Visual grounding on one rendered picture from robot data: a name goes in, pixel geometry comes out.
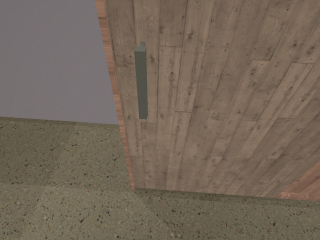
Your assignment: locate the wardrobe door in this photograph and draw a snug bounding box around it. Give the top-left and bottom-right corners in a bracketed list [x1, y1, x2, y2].
[282, 161, 320, 195]
[104, 0, 320, 198]

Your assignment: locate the handle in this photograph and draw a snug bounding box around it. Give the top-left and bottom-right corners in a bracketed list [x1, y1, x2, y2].
[134, 41, 148, 120]

